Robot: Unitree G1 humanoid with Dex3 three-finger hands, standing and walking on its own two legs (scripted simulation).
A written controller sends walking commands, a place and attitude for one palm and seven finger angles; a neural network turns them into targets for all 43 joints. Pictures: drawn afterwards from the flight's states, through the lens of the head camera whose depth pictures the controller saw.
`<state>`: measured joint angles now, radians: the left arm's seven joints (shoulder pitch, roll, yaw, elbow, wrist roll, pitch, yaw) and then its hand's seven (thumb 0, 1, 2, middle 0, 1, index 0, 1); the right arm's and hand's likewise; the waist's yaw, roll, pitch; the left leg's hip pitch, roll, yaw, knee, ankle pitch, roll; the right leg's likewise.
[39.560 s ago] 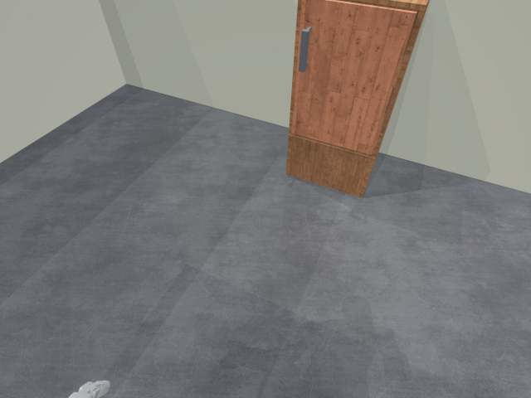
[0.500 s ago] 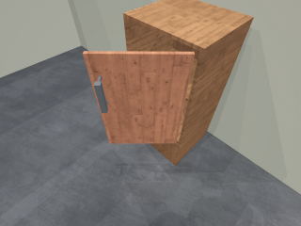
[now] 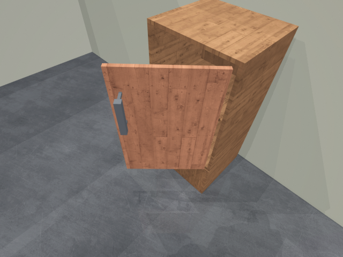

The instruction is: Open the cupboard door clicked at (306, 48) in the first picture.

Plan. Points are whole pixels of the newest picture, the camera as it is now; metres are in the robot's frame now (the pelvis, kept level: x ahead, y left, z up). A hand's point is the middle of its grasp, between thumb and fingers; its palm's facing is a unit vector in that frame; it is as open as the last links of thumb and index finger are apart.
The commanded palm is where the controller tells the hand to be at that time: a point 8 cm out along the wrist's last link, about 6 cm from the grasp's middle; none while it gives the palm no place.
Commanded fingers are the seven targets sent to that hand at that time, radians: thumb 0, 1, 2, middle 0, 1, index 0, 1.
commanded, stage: raise the hand with hooked fingers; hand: left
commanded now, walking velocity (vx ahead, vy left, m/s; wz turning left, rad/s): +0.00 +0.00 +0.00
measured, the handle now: (122, 113) +0.56 +0.21 -0.04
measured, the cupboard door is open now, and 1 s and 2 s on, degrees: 45 45 45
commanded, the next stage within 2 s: none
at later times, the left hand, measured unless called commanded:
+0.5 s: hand out of the picture +0.13 +0.18 -0.08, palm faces +0.22 -0.97 -0.06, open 9.2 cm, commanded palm +0.14 +0.24 -0.06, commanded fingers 0.00 0.27 0.63 -0.25 -0.70 -0.25 -0.70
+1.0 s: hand (86, 228) +0.19 +0.22 -0.06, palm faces +0.06 -1.00 -0.05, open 12.2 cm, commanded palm +0.17 +0.27 -0.04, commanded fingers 0.00 -0.31 0.38 -0.29 -1.08 -0.29 -1.08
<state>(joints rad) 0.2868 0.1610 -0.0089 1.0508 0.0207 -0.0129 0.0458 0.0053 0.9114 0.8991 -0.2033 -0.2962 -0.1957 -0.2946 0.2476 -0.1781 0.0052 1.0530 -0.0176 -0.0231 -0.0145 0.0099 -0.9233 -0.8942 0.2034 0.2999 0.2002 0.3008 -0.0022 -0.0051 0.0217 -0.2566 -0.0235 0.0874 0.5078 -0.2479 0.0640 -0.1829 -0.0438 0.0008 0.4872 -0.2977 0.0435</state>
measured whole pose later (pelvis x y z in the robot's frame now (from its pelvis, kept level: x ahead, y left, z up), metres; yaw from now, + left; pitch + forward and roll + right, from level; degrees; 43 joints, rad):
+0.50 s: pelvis -0.03 -0.06 -0.10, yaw +3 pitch +15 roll -2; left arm 0.49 0.23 0.26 0.08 -0.30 -0.54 -0.29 0.02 0.50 0.72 -0.24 -0.56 -0.23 -0.56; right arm 0.14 -0.26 -0.05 0.54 0.00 -0.24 -0.04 0.01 -0.91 -0.89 0.20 0.30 0.20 0.30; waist 0.05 -0.03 -0.14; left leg -1.00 0.04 -0.05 1.24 -0.51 -0.02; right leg -0.88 0.02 -0.13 1.22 -0.60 -0.06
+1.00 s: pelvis -0.03 -0.03 -0.09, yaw +2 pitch +17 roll -3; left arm 0.25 0.30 0.33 0.23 -0.36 -0.45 -0.43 0.00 -0.08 0.48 -0.27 -0.93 -0.26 -0.93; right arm 0.28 -0.29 -0.03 0.61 0.03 -0.21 -0.07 0.01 -0.91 -0.89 0.21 0.30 0.20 0.30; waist -0.01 0.03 -0.15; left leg -1.01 0.03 -0.01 1.20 -0.48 0.02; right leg -0.90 0.01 -0.09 1.16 -0.55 -0.02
